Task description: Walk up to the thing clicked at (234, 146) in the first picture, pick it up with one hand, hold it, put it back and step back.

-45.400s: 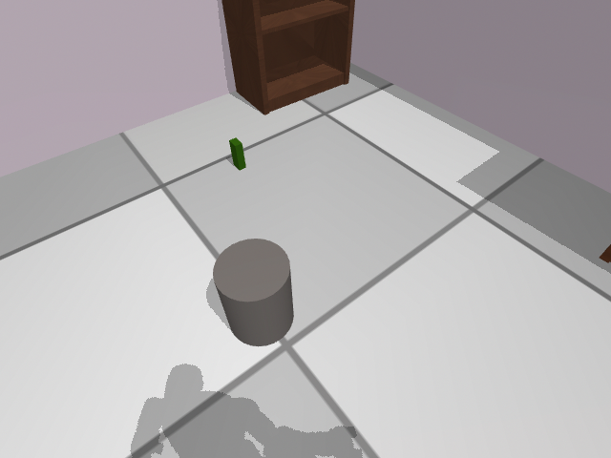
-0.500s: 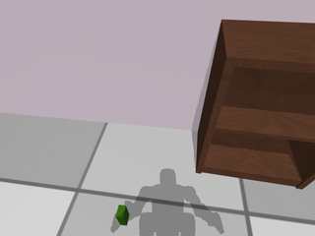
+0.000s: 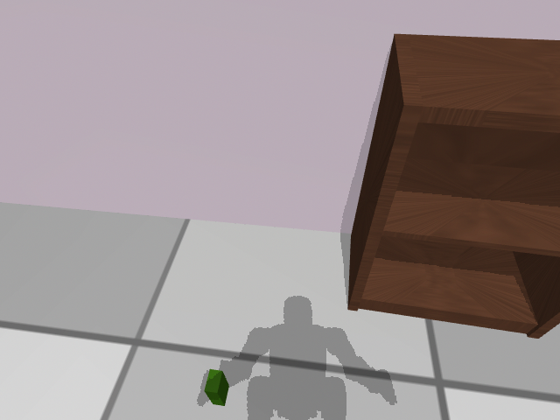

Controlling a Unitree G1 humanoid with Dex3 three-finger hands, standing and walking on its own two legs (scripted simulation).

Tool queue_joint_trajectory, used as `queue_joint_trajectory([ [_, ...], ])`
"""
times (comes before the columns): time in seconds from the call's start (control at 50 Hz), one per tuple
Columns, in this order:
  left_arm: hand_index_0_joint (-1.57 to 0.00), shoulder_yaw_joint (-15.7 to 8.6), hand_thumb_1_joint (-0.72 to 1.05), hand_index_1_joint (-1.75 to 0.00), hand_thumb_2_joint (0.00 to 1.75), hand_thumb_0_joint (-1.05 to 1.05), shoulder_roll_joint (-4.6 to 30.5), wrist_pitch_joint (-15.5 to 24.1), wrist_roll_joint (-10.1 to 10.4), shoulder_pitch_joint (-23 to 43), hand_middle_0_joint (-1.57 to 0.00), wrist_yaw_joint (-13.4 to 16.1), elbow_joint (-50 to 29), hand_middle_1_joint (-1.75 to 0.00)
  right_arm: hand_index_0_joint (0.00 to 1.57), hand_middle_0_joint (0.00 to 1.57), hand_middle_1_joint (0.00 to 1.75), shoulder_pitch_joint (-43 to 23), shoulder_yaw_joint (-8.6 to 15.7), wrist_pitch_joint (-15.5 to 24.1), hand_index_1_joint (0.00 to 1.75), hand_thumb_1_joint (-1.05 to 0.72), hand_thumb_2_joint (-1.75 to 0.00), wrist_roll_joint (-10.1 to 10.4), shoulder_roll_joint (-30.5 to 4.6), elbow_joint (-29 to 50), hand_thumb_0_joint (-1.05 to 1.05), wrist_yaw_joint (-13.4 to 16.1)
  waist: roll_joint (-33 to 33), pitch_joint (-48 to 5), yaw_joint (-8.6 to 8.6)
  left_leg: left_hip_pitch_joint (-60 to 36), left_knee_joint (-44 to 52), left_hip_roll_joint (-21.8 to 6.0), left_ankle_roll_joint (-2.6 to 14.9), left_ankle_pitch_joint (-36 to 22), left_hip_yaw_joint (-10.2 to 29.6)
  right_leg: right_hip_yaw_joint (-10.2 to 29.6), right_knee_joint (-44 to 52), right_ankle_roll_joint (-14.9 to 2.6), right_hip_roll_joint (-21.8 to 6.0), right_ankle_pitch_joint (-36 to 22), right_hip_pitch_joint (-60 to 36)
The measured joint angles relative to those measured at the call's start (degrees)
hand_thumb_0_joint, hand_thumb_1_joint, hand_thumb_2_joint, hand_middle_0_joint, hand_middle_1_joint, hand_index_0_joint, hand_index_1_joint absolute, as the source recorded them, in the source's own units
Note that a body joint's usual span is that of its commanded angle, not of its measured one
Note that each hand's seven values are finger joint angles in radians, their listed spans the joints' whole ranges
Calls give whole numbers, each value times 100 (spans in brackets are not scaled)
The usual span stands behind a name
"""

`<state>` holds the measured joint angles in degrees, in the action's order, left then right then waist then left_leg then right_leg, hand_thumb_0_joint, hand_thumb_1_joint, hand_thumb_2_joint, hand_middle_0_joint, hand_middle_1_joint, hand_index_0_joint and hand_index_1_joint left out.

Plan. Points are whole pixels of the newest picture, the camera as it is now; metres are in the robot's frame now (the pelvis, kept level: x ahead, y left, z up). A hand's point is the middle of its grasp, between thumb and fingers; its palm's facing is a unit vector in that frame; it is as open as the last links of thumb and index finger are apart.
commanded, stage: stand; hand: left
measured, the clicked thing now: (217, 388) +0.36 +0.24 -0.71
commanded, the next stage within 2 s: step back in 0.40 s
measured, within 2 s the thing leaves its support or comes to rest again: neither
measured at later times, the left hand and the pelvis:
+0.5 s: hand out of the picture +0.08 +0.25 -0.16, palm faces +0.01 -0.94 -0.35, open 7.4 cm; pelvis +0.00 +0.00 -0.01, yaw +0 degrees
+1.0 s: hand out of the picture +0.04 +0.29 -0.18, palm faces -0.09 -0.93 -0.36, open 7.4 cm; pelvis -0.08 +0.03 -0.02, yaw -3 degrees
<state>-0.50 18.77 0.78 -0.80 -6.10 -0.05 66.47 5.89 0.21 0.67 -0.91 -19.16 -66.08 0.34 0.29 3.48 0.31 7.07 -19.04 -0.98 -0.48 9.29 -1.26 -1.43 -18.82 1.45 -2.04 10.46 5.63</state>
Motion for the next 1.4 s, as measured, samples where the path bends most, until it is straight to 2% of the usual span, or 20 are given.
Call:
queue_joint_trajectory([
  [0.42, -20, -22, 90, -30, 90, 0, 46, -6, 34, -11, -21, -12, -81, -30, 20, 21, 30, -37, 13, -44, 29, -90, -90, 14, -20, 42, 0, -41, -1, 1, -22, 41, -21, -34, -29, 59, 25, -25, 2, -33, 34, 55, 25],
  [0.56, -20, -221, 90, -30, 90, 0, 204, -122, 103, 159, -21, 34, -613, -30, 20, 21, 30, -251, 168, -231, 30, -90, -90, 114, -210, 504, 0, -86, 33, 413, -61, 771, -1020, -86, 28, 381, 81, -51, -813, -82, 73, 302, 655],
  [0.68, -20, -259, 90, -30, 90, 0, 329, -284, -1, 309, -21, 43, -1050, -30, 20, 20, 30, -135, 299, -339, 29, -91, -90, 89, -407, 860, 0, -123, -57, 549, -73, 1210, -2153, 165, 311, 823, 188, 26, -1656, -9, -92, 599, 1177],
  [0.7, -20, -260, 90, -30, 90, 0, 360, -315, -4, 326, -21, 45, -1113, -30, 20, 20, 30, -58, 314, -323, 29, -91, -90, 77, -420, 918, 0, -134, -86, 515, -96, 1163, -2076, 192, 260, 999, 193, 37, -1841, -7, -123, 675, 1302],
  [0.72, -20, -270, 90, -30, 90, 0, 402, -347, 13, 384, -21, 56, -1169, -30, 20, 20, 30, -1, 332, -296, 29, -91, -90, 48, -401, 957, 0, -135, -154, 528, -104, 1189, -2078, 239, 223, 1121, 175, 131, -2088, -98, -130, 762, 1453],
  [0.76, -20, -311, 90, -30, 90, 0, 461, -395, 28, 514, -21, 120, -1268, -30, 20, 20, 30, 69, 319, -257, 29, -91, -90, -9, -321, 1009, 0, -143, -249, 652, -100, 1256, -2129, 260, 272, 1024, 150, 640, -2897, -241, 203, 1609, 1733],
  [0.8, -20, -317, 90, -30, 90, 0, 487, -410, 39, 559, -21, 169, -1339, -30, 20, 20, 30, 134, 288, -258, 29, -91, -90, -49, -234, 1057, 0, -121, -264, 716, -137, 1269, -1990, 221, 305, 847, 185, 946, -3804, -317, 596, 2033, 1972],
  [0.84, -20, -304, 90, -30, 90, 0, 500, -394, 60, 505, -20, 170, -1417, -30, 20, 21, 30, 168, 265, -271, 29, -90, -90, -77, -161, 1120, 0, -66, -283, 730, -127, 1265, -1781, 177, 316, 675, 147, 1013, -4459, -317, 787, 1999, 2141],
  [0.9, -20, -312, 90, -30, 90, 0, 477, -371, 43, 315, -20, 131, -1508, -30, 20, 21, 30, 183, 262, -246, 30, -90, -90, -82, -102, 1286, 0, -4, -277, 761, -116, 1267, -1579, 123, 329, 493, 55, 985, -4858, -201, 833, 1902, 2116],
  [0.96, -20, -325, 90, -30, 90, 0, 436, -380, 28, 88, -20, 108, -1550, -30, 20, 21, 30, 162, 259, -203, 30, -90, -90, -72, -82, 1487, 0, 34, -239, 785, -109, 1332, -1571, 46, 338, 408, -54, 921, -4577, -80, 731, 1958, 1878],
  [1.02, -20, -344, 90, -30, 90, 0, 392, -384, 27, -55, -20, 71, -1554, -30, 20, 21, 30, 109, 235, -191, 30, -90, -90, -76, -111, 1657, 0, 40, -184, 820, -102, 1475, -1697, -35, 305, 367, -143, 764, -3744, -40, 527, 1908, 1533],
  [1.1, -20, -376, 90, -30, 90, 0, 342, -305, -8, -216, -21, 3, -1529, -30, 20, 21, 30, 45, 208, -272, 30, -90, -90, -46, -214, 1757, 0, 1, -92, 756, -52, 1805, -2060, -136, 185, 376, -220, 469, -2151, -147, 324, 1327, 924],
  [1.14, -20, -387, 90, -30, 90, 0, 197, -277, -65, -271, -21, -16, -1488, -30, 20, 21, 30, -10, 244, -340, 30, -90, -90, 6, -314, 1686, 0, 1, 207, 781, -98, 1931, -2263, -222, 129, 552, 41, 294, -2021, -176, 485, 1237, 871],
  [1.18, -20, -360, 90, -30, 90, 0, 167, -283, -106, -408, -21, -61, -1557, -30, 20, 21, 30, 23, 269, -404, 30, -90, -90, 38, -298, 1589, 0, 28, 117, 687, -7, 2132, -3041, 190, 79, 1513, 379, 360, -2103, -240, 376, 1184, 988],
  [1.2, -20, -354, 90, -30, 90, 0, 145, -286, -101, -456, -21, -53, -1583, -30, 20, 21, 30, 58, 271, -417, 30, -90, -90, 60, -309, 1562, 0, 31, 69, 657, 46, 2215, -3579, 407, 65, 1713, 538, 408, -2059, -253, 311, 1118, 1005],
  [1.24, -20, -346, 90, -30, 90, 0, 97, -299, -102, -497, -21, -17, -1620, -30, 20, 21, 30, 153, 267, -384, 30, -90, -90, 119, -362, 1546, 0, 44, 53, 595, 70, 2276, -4345, 705, 45, 1784, 762, 422, -1886, -241, 218, 944, 1027],
  [1.28, -20, -351, 90, -30, 90, 0, 90, -313, -111, -469, -21, 13, -1697, -30, 20, 21, 30, 265, 247, -328, 30, -90, -90, 140, -411, 1561, 0, 69, 54, 555, 64, 2160, -4569, 782, 23, 1811, 809, 384, -1757, -225, 158, 796, 1090],
  [1.32, -20, -354, 90, -30, 90, 0, 111, -304, -124, -388, -21, 49, -1830, -30, 20, 21, 30, 369, 230, -305, 30, -90, -90, 141, -446, 1576, 0, 84, 55, 559, 59, 1876, -4227, 693, 2, 1875, 751, 311, -1711, -208, 120, 692, 1174],
  [1.36, -20, -351, 90, -30, 90, 0, 155, -282, -117, -286, -21, 74, -1989, -30, 20, 21, 30, 437, 221, -295, 29, -90, -90, 112, -461, 1568, 0, 89, 43, 590, 44, 1498, -3453, 518, 10, 1888, 627, 211, -1781, -181, 84, 649, 1293],
  [1.4, -20, -332, 90, -30, 90, 0, 224, -280, -76, -184, -21, 69, -2137, -30, 20, 21, 30, 466, 228, -271, 29, -90, -90, 74, -454, 1549, 0, 78, 7, 626, 14, 1087, -2484, 359, 37, 1618, 467, 113, -1998, -141, 39, 679, 1466],
])
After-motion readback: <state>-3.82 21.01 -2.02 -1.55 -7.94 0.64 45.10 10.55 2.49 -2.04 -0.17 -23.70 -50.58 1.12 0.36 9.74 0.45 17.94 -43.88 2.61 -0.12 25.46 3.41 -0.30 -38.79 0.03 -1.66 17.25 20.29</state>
